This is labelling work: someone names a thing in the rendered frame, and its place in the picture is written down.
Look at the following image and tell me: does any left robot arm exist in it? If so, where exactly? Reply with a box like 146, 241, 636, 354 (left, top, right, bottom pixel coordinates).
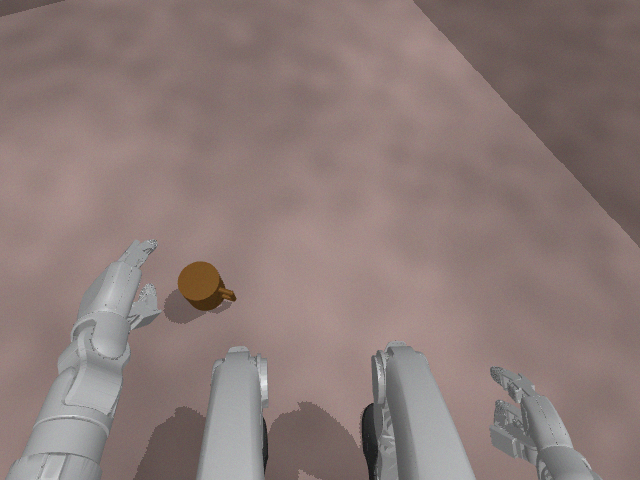
5, 312, 131, 480

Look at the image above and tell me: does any mug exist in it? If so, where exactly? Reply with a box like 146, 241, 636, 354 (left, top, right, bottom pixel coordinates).
178, 261, 236, 311

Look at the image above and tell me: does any right robot arm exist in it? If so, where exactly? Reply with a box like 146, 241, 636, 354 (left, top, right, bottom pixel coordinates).
536, 446, 603, 480

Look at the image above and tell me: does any left robot hand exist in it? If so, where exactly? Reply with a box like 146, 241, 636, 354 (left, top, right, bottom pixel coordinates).
77, 239, 162, 330

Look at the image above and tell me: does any right robot foot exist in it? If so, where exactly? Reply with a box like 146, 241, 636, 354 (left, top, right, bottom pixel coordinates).
362, 403, 378, 480

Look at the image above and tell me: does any right robot hand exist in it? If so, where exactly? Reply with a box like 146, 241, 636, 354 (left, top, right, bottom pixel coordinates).
489, 366, 574, 467

